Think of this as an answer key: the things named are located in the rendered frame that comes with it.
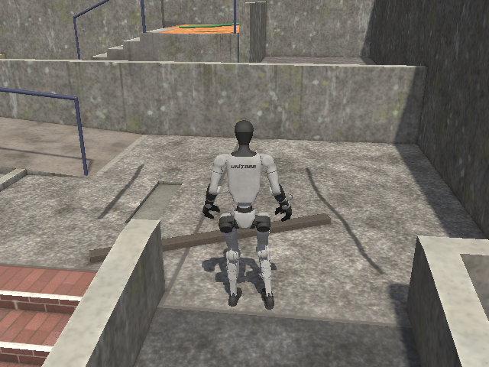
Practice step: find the stairs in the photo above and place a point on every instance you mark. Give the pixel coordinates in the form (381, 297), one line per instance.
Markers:
(29, 328)
(142, 48)

